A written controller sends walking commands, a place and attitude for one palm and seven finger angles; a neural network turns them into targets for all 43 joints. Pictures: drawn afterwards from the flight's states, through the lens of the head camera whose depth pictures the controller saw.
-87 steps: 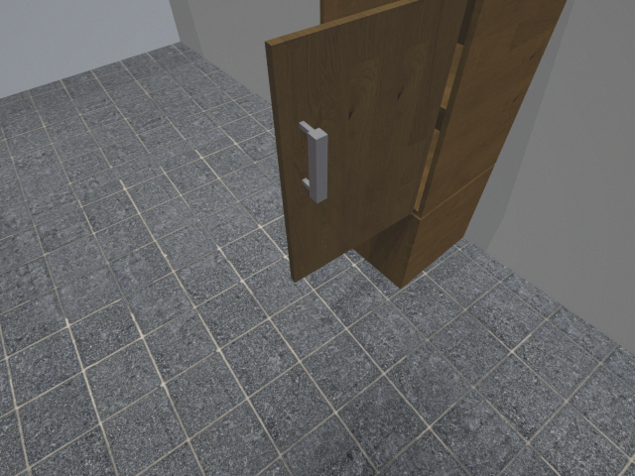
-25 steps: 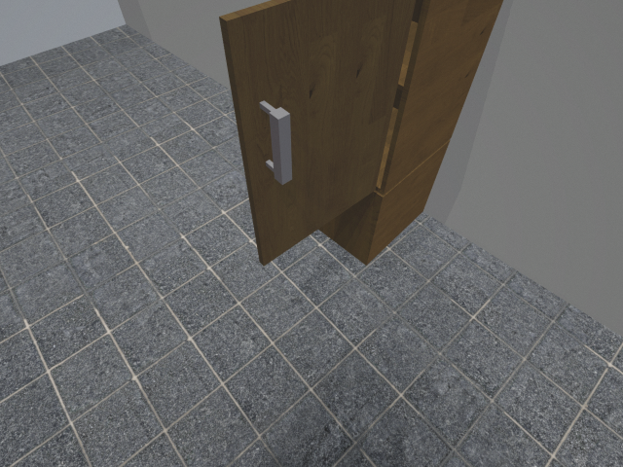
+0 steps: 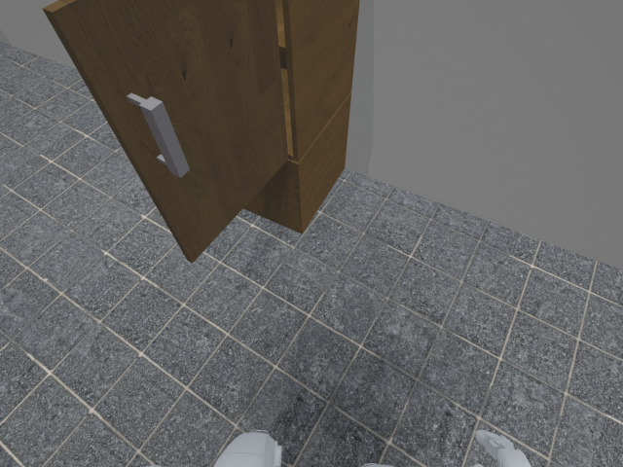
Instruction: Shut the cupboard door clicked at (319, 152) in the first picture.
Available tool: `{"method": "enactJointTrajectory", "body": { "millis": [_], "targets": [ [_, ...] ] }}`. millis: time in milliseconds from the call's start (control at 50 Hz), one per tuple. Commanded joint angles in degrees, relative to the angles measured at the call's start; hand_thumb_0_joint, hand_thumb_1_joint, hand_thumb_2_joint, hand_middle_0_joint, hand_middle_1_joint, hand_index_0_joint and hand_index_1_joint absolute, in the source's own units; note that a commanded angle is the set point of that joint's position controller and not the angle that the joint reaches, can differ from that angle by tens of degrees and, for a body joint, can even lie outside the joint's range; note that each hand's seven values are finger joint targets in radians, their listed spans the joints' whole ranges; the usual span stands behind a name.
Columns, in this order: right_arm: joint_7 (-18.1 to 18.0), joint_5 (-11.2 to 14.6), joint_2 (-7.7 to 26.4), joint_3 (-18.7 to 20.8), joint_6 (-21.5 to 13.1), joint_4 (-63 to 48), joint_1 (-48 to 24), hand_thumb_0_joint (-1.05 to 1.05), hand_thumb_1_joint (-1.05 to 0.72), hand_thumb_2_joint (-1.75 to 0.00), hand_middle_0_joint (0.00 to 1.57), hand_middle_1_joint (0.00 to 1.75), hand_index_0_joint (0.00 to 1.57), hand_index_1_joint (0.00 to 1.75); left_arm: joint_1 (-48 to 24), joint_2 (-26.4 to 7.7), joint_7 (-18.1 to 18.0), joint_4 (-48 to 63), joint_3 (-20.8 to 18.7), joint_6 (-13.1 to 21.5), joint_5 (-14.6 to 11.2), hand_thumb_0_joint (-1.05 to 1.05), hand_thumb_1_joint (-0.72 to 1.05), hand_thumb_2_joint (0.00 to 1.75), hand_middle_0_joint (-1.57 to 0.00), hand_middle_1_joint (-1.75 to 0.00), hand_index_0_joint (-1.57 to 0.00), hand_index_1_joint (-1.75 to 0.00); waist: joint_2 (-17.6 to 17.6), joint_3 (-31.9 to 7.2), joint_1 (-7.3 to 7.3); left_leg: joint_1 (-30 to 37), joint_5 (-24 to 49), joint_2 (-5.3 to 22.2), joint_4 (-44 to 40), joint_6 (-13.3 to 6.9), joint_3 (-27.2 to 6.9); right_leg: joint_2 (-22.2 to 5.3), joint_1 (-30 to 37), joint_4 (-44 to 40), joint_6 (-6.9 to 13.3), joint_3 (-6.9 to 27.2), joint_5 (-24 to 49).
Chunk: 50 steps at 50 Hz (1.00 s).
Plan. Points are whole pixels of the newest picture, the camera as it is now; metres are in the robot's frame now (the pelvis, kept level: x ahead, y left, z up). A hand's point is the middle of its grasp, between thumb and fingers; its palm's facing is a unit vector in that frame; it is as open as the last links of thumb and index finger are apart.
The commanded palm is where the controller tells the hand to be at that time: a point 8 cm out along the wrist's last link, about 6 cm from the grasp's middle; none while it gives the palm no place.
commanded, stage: walk to a spot facing it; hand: left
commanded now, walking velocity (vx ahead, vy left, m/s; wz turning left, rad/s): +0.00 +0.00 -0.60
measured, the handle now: (158, 136) +0.57 +0.31 +0.04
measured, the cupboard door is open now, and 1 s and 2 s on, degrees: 85 85 85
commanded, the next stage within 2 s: none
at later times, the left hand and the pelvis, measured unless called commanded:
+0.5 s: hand (210, 440) +0.16 +0.17 -0.16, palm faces -0.30 -0.91 -0.28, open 7.4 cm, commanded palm none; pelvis -0.02 +0.00 -0.01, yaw -18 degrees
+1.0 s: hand (285, 373) +0.26 +0.07 -0.16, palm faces -0.60 -0.79 -0.13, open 7.4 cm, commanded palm none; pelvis +0.06 -0.02 +0.01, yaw -36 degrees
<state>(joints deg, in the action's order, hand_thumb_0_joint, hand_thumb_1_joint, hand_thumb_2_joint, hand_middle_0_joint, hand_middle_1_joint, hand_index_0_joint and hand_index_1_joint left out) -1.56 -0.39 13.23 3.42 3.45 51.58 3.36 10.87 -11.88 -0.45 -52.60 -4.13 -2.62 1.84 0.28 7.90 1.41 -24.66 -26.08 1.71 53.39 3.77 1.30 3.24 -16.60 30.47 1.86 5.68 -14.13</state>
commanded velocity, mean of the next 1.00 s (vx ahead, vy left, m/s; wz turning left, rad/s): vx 0.16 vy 0.00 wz -0.60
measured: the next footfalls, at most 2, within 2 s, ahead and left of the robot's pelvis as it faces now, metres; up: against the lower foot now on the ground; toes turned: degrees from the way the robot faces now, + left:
left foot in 0.10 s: +0.05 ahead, +0.14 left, +0.00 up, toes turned -3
right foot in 0.44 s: -0.01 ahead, -0.14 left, +0.00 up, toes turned -19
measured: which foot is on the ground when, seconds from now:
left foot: up 0.00-0.08, down 0.10-0.44, up 0.46-0.72, down 0.74-1.00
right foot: down 0.00-0.10, up 0.12-0.42, down 0.44-0.74, up 0.76-1.00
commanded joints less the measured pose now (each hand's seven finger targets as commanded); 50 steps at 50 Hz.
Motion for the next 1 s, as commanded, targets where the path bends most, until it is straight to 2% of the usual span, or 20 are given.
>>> {"method": "enactJointTrajectory", "body": {
  "millis": [0,40,80,100,200,300,380,420,440,460,500,620,680,700,720,740,760,800,840,980],
  "targets": [
    [-0.72,0.36,3.75,0.72,-1.97,-4.18,3.79,0.00,-0.90,-0.90,0.20,0.30,0.20,0.30,1.03,-11.98,-0.74,3.96,-3.23,1.02,-0.17,0.00,0.90,0.90,-0.20,-0.30,-0.20,-0.30,-9.44,-11.11,-0.85,3.81,2.15,-1.01,-12.55,-1.09,-1.49,-13.51,7.99,-5.71,8.50,17.17,26.70],
    [-1.12,0.38,4.61,0.71,-2.79,-2.57,9.37,0.00,-0.90,-0.90,0.20,0.30,0.20,0.30,-1.89,-10.57,-0.52,4.73,-2.86,0.71,-0.62,0.00,0.90,0.90,-0.20,-0.30,-0.20,-0.30,-6.30,-12.22,-3.91,17.00,11.41,0.29,-28.04,-1.75,-1.97,-9.88,-0.29,-1.31,4.09,15.18,19.98],
    [-1.72,-1.15,13.76,1.85,-3.53,-3.28,11.88,0.00,-0.90,-0.90,0.20,0.30,0.20,0.30,-1.53,-5.81,0.69,7.41,-1.64,0.59,-1.17,0.00,0.90,0.90,-0.20,-0.30,-0.20,-0.30,19.16,-11.58,-3.93,25.57,26.98,25.82,-37.96,-12.90,-25.79,1.30,-17.75,20.59,-3.45,-2.11,-22.25],
    [-1.88,-1.54,13.51,1.49,-3.30,-3.84,11.56,0.00,-0.90,-0.90,0.20,0.30,0.20,0.30,-3.68,-8.02,1.16,7.70,-2.00,0.40,-0.42,0.00,0.90,0.90,-0.20,-0.30,-0.20,-0.30,12.34,-9.26,-4.67,18.30,27.85,27.32,-37.37,-16.50,-25.32,-1.21,-16.89,31.45,-3.96,-1.06,-22.08],
    [-1.72,-1.57,9.12,0.36,-3.60,-5.32,6.98,0.00,-0.90,-0.90,0.20,0.30,0.20,0.30,-3.07,-5.45,2.70,5.95,-1.83,-0.48,-0.66,0.00,0.90,0.90,-0.20,-0.30,-0.20,-0.30,10.82,-8.74,-1.06,16.71,35.24,15.38,-32.96,-11.36,-4.17,-4.39,-15.17,34.95,-5.82,-5.54,-11.70],
    [-1.06,-1.67,10.97,1.43,-3.21,-3.33,11.82,0.00,-0.90,-0.90,0.20,0.30,0.20,0.30,-6.50,-4.47,3.14,6.79,-0.85,0.07,-0.68,0.00,0.90,0.90,-0.20,-0.30,-0.20,-0.30,11.44,-9.73,-3.65,17.36,35.19,16.98,-30.74,-11.04,-0.80,-3.70,-6.71,16.29,-4.65,-10.39,-12.28],
    [-0.36,-1.09,11.84,2.12,-2.66,-3.50,10.86,0.00,-0.90,-0.90,0.20,0.30,0.20,0.30,-0.62,-6.82,2.63,4.98,-1.21,1.00,-0.76,0.00,0.90,0.90,-0.20,-0.30,-0.20,-0.30,9.17,-11.72,-0.46,12.66,31.15,14.87,-20.19,-5.85,2.93,-2.87,7.91,-4.24,-2.31,-11.28,2.14],
    [0.21,-0.26,5.16,0.64,-2.34,-7.45,6.05,0.00,-0.90,-0.90,0.20,0.30,0.20,0.30,5.99,-17.45,0.97,2.72,-3.38,1.86,-0.20,0.00,0.90,0.90,-0.20,-0.30,-0.20,-0.30,-18.54,-12.09,3.50,-9.87,-11.04,2.76,2.61,0.47,8.19,-25.66,20.32,-9.76,8.00,16.91,34.82],
    [-0.22,-0.29,6.56,0.63,-1.75,-8.08,5.10,0.00,-0.90,-0.90,0.20,0.30,0.20,0.30,7.57,-18.07,0.29,2.61,-3.36,1.57,-0.77,0.00,0.90,0.90,-0.20,-0.30,-0.20,-0.30,-12.65,-12.39,4.64,-9.83,-10.95,3.66,9.06,-0.09,0.91,-27.23,17.41,-8.50,11.87,16.27,36.71],
    [-0.72,-0.20,5.52,0.69,-1.65,-7.00,4.40,0.00,-0.90,-0.90,0.20,0.30,0.20,0.30,5.23,-15.73,-0.57,2.61,-3.54,1.48,-0.38,0.00,0.90,0.90,-0.20,-0.30,-0.20,-0.30,-16.53,-13.34,2.78,-12.17,-8.70,3.97,12.03,-0.06,-1.01,-21.77,19.18,-5.64,11.55,15.17,38.55],
    [-0.46,-0.29,6.44,0.82,-1.54,-5.60,5.54,0.00,-0.90,-0.90,0.20,0.30,0.20,0.30,1.56,-12.34,-0.90,3.98,-2.61,1.28,-0.65,0.00,0.90,0.90,-0.20,-0.30,-0.20,-0.30,-14.98,-13.34,0.91,-9.91,-3.01,4.33,11.94,0.68,-1.05,-17.87,16.90,-6.01,9.48,10.41,29.70],
    [1.46,-0.73,5.02,0.91,-2.27,-5.41,5.80,0.00,-0.90,-0.90,0.20,0.30,0.20,0.30,-1.43,-13.73,0.67,4.83,-2.71,1.69,0.13,0.00,0.90,0.90,-0.20,-0.30,-0.20,-0.30,-9.86,-5.12,-0.36,2.32,-0.85,0.61,-5.97,-0.16,2.57,-14.76,-0.89,-15.83,9.42,15.84,-17.45],
    [0.85,-0.76,5.26,0.86,-3.87,-2.43,16.18,0.00,-0.90,-0.90,0.20,0.30,0.20,0.30,-5.41,-11.82,1.19,5.51,-2.62,1.81,-0.27,0.00,0.90,0.90,-0.20,-0.30,-0.20,-0.30,-7.84,-6.40,-5.79,20.22,5.55,-1.03,-23.97,-1.17,4.04,-10.02,-10.90,-9.95,6.14,13.83,-22.41],
    [-0.06,-1.17,8.60,1.35,-4.59,-0.75,21.59,0.00,-0.90,-0.90,0.20,0.30,0.20,0.30,-5.79,-8.10,1.66,6.59,-1.77,1.72,-0.59,0.00,0.90,0.90,-0.20,-0.30,-0.20,-0.30,3.00,-7.49,-7.96,29.12,-2.50,5.45,-32.82,-3.44,-3.67,-4.69,-19.30,0.39,3.07,8.96,-23.06],
    [-0.50,-2.53,14.94,2.55,-5.13,-0.18,26.00,0.00,-0.90,-0.90,0.20,0.30,0.20,0.30,-6.29,-3.77,2.24,8.58,-0.90,1.69,-1.14,0.00,0.90,0.90,-0.20,-0.30,-0.20,-0.30,22.16,-7.42,-9.53,32.29,-16.82,23.72,-42.72,-9.47,-28.27,2.98,-29.51,20.94,-0.86,-3.08,-24.23],
    [-0.79,-1.96,15.54,2.32,-5.53,-0.78,25.67,0.00,-0.90,-0.90,0.20,0.30,0.20,0.30,-11.51,-6.63,2.93,10.79,-1.16,2.53,-0.46,0.00,0.90,0.90,-0.20,-0.30,-0.20,-0.30,13.33,-4.36,-9.46,26.45,-16.57,30.81,-45.81,-14.65,-33.92,-4.36,-31.21,28.90,-0.84,-2.11,-19.91],
    [-0.35,-2.26,13.24,1.74,-5.92,-1.42,23.18,0.00,-0.90,-0.90,0.20,0.30,0.20,0.30,-11.91,-6.45,3.36,9.50,-1.78,2.92,0.37,0.00,0.90,0.90,-0.20,-0.30,-0.20,-0.30,6.02,-3.14,-7.66,21.39,-13.76,27.48,-45.92,-13.88,-30.10,-5.11,-28.84,35.40,-1.17,-2.25,-14.81],
    [-0.40,-1.75,8.80,0.14,-6.37,-2.25,17.52,0.00,-0.90,-0.90,0.20,0.30,0.20,0.30,-8.21,-4.61,4.27,6.66,-1.63,2.50,0.55,0.00,0.90,0.90,-0.20,-0.30,-0.20,-0.30,6.18,-1.41,-3.43,18.48,-0.99,20.00,-44.51,-9.40,-14.01,-7.42,-27.43,40.23,-2.30,-4.41,-4.23],
    [-0.74,-1.28,5.96,-0.84,-7.02,-1.18,18.98,0.00,-0.90,-0.90,0.20,0.30,0.20,0.30,-6.13,-2.55,4.63,5.26,-1.10,2.01,0.26,0.00,0.90,0.90,-0.20,-0.30,-0.20,-0.30,9.33,-3.64,-2.81,21.74,14.95,16.02,-41.18,-7.50,-2.98,-7.37,-26.91,40.71,-2.79,-5.84,0.38],
    [-0.71,-1.70,4.79,-1.14,-7.43,3.87,28.05,0.00,-0.90,-0.90,0.20,0.30,0.20,0.30,-14.70,0.01,4.81,6.57,0.45,2.04,0.00,0.00,0.90,0.90,-0.20,-0.30,-0.20,-0.30,8.18,-2.99,-5.36,27.86,31.90,17.34,-39.30,-8.83,7.00,-8.02,-27.72,25.91,-2.57,-10.28,2.87]
  ]
}}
